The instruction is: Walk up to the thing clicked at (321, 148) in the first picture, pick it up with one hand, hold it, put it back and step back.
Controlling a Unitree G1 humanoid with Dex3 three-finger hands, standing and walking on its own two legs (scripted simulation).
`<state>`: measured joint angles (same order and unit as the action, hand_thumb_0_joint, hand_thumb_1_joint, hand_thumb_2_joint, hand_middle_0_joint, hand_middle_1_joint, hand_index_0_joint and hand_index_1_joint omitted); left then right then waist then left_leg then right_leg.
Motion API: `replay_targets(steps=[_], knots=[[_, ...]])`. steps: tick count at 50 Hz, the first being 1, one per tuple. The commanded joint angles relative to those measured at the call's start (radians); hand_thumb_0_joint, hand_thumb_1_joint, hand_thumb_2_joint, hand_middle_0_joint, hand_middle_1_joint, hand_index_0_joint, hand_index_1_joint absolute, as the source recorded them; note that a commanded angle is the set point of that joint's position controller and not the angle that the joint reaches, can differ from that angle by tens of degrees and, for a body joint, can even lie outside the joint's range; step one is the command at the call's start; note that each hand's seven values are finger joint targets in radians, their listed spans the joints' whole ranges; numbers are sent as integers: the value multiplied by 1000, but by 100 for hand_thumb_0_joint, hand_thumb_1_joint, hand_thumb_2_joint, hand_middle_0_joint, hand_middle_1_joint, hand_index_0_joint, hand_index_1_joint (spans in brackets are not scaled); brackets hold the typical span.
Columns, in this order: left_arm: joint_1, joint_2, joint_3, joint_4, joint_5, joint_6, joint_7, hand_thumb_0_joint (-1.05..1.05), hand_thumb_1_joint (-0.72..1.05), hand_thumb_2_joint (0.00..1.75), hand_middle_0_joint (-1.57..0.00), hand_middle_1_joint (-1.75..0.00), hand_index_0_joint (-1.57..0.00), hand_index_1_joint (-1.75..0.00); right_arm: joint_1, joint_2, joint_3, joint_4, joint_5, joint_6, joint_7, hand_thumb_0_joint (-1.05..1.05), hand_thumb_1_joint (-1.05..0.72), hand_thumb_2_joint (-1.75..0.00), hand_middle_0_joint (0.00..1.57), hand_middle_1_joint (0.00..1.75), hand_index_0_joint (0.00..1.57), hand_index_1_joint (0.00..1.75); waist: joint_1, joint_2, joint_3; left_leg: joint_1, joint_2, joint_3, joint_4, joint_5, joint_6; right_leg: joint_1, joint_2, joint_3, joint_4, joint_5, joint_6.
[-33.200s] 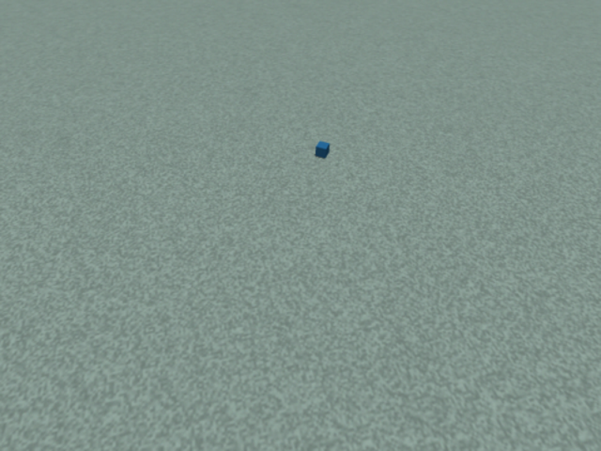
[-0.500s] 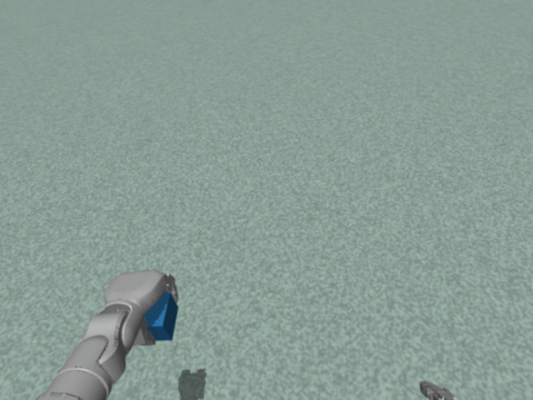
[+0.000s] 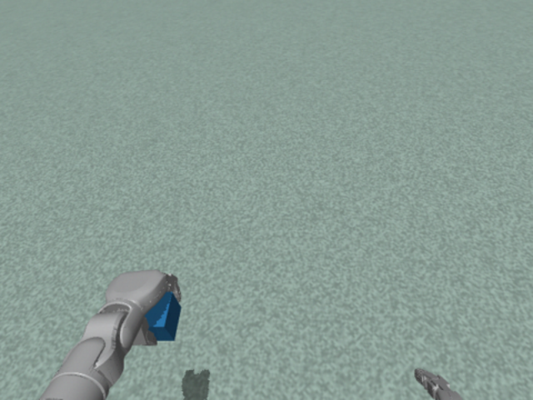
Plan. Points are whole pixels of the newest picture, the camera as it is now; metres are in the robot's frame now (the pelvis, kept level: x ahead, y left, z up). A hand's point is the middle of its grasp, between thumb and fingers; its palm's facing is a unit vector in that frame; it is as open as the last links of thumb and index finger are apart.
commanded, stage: hold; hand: left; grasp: from above
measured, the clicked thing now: (156, 316) +0.29 +0.21 -0.06
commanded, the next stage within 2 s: crouch in 0.32 s
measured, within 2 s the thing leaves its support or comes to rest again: neither
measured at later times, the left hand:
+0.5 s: hand (146, 307) +0.30 +0.23 -0.04, palm faces -0.44 -0.07 -0.90, open 9.1 cm
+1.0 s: hand (164, 335) +0.31 +0.24 -0.19, palm faces -0.44 +0.02 -0.90, open 9.1 cm
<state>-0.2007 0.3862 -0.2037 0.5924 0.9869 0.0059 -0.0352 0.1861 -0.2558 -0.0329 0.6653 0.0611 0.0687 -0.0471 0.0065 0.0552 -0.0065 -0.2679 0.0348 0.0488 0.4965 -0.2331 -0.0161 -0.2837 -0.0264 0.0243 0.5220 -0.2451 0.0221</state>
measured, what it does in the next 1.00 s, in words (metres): lowers itself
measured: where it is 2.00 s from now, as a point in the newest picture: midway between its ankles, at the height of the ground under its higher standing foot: outside the picture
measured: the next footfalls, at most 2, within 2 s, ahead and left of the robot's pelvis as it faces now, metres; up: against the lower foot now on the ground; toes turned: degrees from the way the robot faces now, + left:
none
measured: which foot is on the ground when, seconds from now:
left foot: down 0.00-1.00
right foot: down 0.00-1.00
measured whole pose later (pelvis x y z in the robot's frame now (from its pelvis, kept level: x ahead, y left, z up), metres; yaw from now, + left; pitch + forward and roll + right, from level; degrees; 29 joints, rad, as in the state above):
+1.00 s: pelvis -0.01 +0.01 -0.08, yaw +1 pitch +18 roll -1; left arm -0.45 0.36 -0.14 1.08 1.17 -0.05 0.34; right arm 0.24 -0.28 -0.09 0.71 -0.01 0.05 0.00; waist -0.06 0.01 -0.13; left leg -0.94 0.04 0.00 1.09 -0.46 -0.01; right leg -0.92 -0.02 0.00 1.07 -0.46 0.03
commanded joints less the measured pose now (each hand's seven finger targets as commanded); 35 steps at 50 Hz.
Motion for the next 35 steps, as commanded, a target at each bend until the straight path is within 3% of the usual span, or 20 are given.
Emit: replay_targets(steps=[1,3,5,9,12,15,17,20,21,22,25,27,31,35], knots=[[-363,220,120,-197,11,-2,48,0,48,79,-96,-52,-94,-55,-97,-120,-35,-133,3,-47,-11,0,-90,-90,20,30,20,30,-5,-53,-221,114,-50,2,-60,120,32,30,41,-12,-107,102,-20],[-392,234,129,-230,8,-2,54,0,49,80,-96,-56,-94,-58,-88,-121,-38,-127,4,-47,-12,0,-90,-90,20,30,20,30,5,-15,-260,132,-48,2,-59,145,27,40,44,-13,-99,124,-24],[-338,195,104,-189,8,4,51,0,46,80,-94,-56,-92,-58,-87,-123,-40,-126,4,-46,-11,0,-90,-90,20,30,20,30,-6,-54,-242,133,-47,0,-58,153,30,37,46,-16,-99,132,-22],[-338,209,113,-199,3,11,49,0,47,78,-94,-55,-92,-57,-89,-123,-43,-120,5,-44,-11,0,-90,-90,20,30,20,30,7,-35,-250,137,-48,1,-60,178,27,54,45,-18,-100,157,-24],[-354,198,95,-168,7,10,45,0,47,77,-92,-55,-91,-57,-81,-124,-41,-119,6,-42,-11,0,-90,-90,20,30,20,30,-4,-46,-229,128,-39,-6,-67,181,26,41,53,-26,-95,155,-28],[-310,209,111,-168,7,5,41,0,45,79,-92,-55,-90,-57,-79,-123,-45,-128,7,-40,-12,0,-89,-90,20,30,20,30,10,-31,-240,129,-44,-1,-65,197,26,55,49,-24,-96,167,-30],[-370,214,108,-200,8,0,42,0,47,78,-94,-55,-92,-57,-76,-121,-45,-126,6,-40,-12,0,-90,-90,20,30,20,30,-2,-45,-262,138,-46,-2,-55,216,29,61,47,-22,-95,195,-23],[-376,220,120,-207,9,-2,53,0,48,81,-96,-55,-93,-57,-71,-123,-49,-124,6,-37,-12,0,-90,-90,20,30,20,30,3,-20,-270,147,-52,3,-52,222,28,60,42,-16,-98,206,-23],[-377,214,114,-192,10,-2,57,0,56,73,-95,-63,-99,-65,-68,-125,-48,-120,5,-37,-11,0,-91,-91,20,30,20,30,-2,-33,-266,151,-46,0,-55,223,26,60,47,-21,-95,200,-25],[-351,197,107,-180,15,5,63,0,48,65,-87,-62,-91,-58,-64,-121,-48,-119,5,-37,-10,0,-87,-89,20,30,20,30,-1,-45,-257,147,-44,-2,-56,230,26,58,48,-26,-93,206,-26],[-312,184,106,-154,22,10,79,0,56,71,-94,-61,-95,-60,-56,-124,-52,-116,5,-32,-7,0,-88,-90,20,30,20,30,6,-51,-247,133,-44,-2,-54,244,25,58,49,-31,-88,218,-28],[-290,172,97,-131,24,7,84,0,55,75,-95,-59,-95,-60,-56,-126,-54,-118,5,-28,-5,0,-88,-90,20,30,20,30,-6,-65,-216,117,-45,-1,-50,221,26,41,47,-29,-90,199,-26],[-284,162,96,-67,50,-17,126,0,54,69,-95,-55,-95,-55,-33,-129,-59,-105,-3,-19,1,0,-88,-90,20,30,20,30,-21,-89,-203,86,-50,-5,-21,222,27,11,40,-26,-68,205,-25],[-355,164,109,24,88,-42,214,0,56,72,-97,-56,-97,-56,-3,-132,-66,-79,-23,-10,12,0,-88,-90,20,30,20,30,-41,-89,-227,8,-53,-6,59,197,25,-72,36,-26,-2,189,-25]])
